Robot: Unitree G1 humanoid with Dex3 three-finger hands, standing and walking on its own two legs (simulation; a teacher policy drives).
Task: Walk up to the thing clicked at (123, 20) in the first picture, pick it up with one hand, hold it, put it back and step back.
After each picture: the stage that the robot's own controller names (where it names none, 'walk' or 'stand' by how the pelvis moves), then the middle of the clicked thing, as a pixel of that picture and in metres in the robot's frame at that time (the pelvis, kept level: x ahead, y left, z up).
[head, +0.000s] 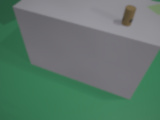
stand; (128, 16) +0.93 -0.28 -0.07
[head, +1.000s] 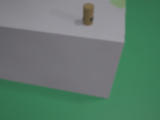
walk; (88, 14) +0.88 +0.03 -0.04
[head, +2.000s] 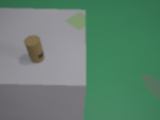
stand; (35, 49) +0.53 +0.27 -0.04
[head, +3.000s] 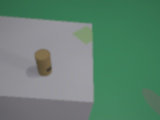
stand; (43, 63) +0.50 +0.19 -0.07
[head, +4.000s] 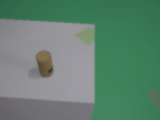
stand; (45, 64) +0.50 +0.19 -0.07
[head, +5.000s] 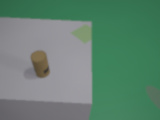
stand; (40, 64) +0.48 +0.22 -0.07
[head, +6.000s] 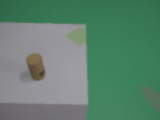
stand; (36, 67) +0.48 +0.22 -0.07
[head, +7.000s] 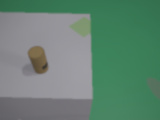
rise first; (38, 60) +0.48 +0.22 -0.06
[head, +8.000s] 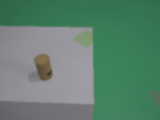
rise first; (44, 67) +0.49 +0.22 -0.06
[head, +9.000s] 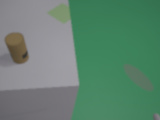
go down; (17, 48) +0.51 +0.22 -0.02
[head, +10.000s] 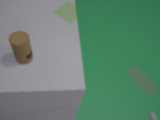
go down; (22, 48) +0.49 +0.21 +0.00
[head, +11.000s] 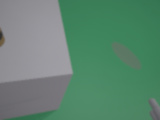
close in; out of the picture +0.50 +0.23 +0.04
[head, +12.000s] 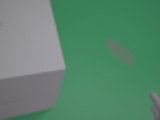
close; out of the picture +0.54 +0.22 +0.05
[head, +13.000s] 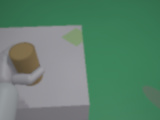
lift; (27, 65) +0.34 +0.17 +0.16
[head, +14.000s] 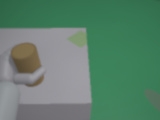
hold; (29, 65) +0.33 +0.17 +0.16
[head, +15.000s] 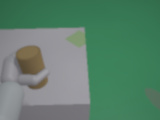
hold; (33, 68) +0.33 +0.16 +0.15
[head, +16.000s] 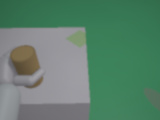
hold; (28, 67) +0.33 +0.18 +0.14
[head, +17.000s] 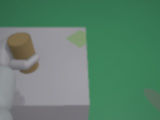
crouch; (24, 53) +0.38 +0.20 +0.15
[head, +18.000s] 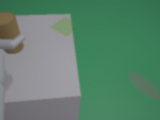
lower; (9, 34) +0.46 +0.22 +0.14
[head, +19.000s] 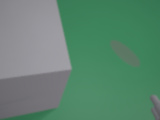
lower; out of the picture +0.52 +0.24 +0.05
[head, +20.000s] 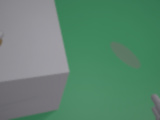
lower; out of the picture +0.51 +0.23 +0.04
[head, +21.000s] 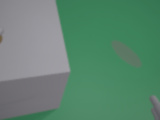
lower; out of the picture +0.51 +0.23 +0.04
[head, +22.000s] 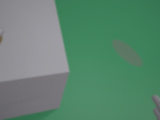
lower; out of the picture +0.51 +0.22 +0.05
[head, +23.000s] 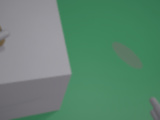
open; out of the picture +0.51 +0.23 +0.04
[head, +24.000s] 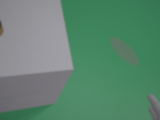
rise; out of the picture +0.51 +0.23 +0.05
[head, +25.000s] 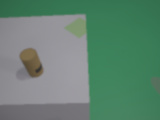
sink last; (32, 63) +0.46 +0.23 -0.02
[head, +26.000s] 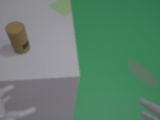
sink last; (18, 38) +0.55 +0.21 +0.01
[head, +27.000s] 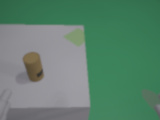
sink last; (34, 67) +0.47 +0.22 -0.01
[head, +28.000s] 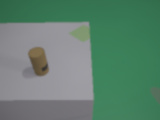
sink last; (39, 62) +0.49 +0.22 +0.01
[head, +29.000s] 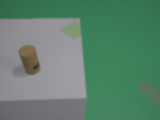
stand; (30, 60) +0.49 +0.24 +0.00
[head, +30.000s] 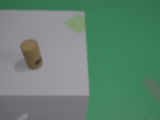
stand; (32, 55) +0.49 +0.23 +0.00
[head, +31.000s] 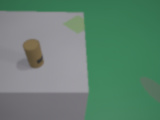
stand; (34, 54) +0.50 +0.22 -0.02
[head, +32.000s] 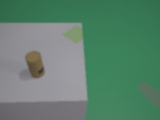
stand; (35, 65) +0.49 +0.23 -0.06
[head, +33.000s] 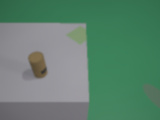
stand; (38, 65) +0.49 +0.23 -0.07
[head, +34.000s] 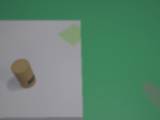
walk; (24, 74) +0.38 +0.31 -0.05
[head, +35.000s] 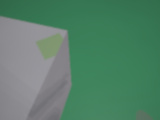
stand; out of the picture +0.32 +0.45 -0.04
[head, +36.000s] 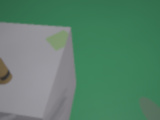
walk; out of the picture +0.44 +0.39 -0.05
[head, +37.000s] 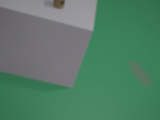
walk; out of the picture +0.90 +0.17 -0.01
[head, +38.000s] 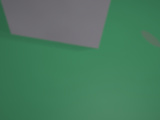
walk; out of the picture +1.52 -0.07 -0.05
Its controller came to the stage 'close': yes
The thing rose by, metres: 0.22
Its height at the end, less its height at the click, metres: +0.00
